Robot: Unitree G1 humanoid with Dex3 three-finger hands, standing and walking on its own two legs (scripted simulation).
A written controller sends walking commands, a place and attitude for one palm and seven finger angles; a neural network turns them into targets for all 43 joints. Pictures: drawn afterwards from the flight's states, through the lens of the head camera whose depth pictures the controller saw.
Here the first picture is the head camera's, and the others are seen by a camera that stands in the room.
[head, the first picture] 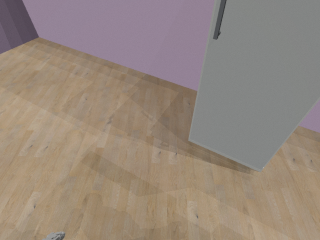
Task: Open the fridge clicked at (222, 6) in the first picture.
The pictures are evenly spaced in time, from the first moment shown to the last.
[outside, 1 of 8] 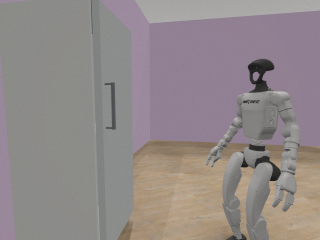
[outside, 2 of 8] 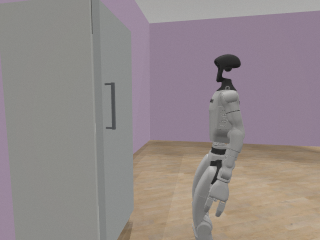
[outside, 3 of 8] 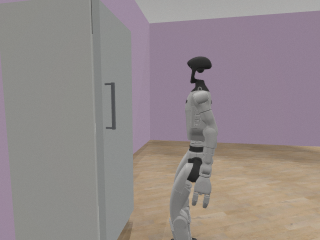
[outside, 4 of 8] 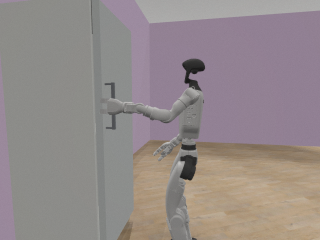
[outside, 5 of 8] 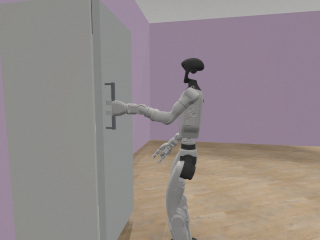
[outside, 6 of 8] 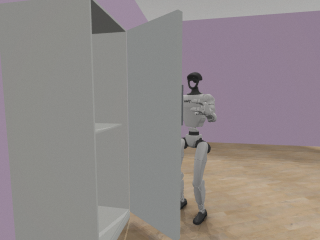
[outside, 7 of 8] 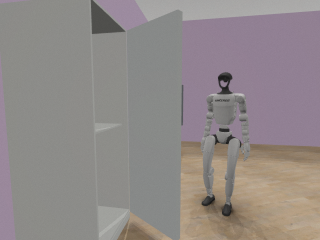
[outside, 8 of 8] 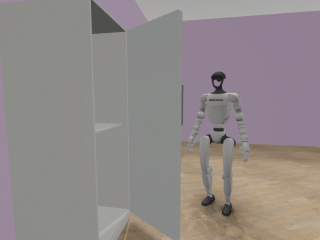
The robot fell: no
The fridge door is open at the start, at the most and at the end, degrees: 0 60 57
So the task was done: yes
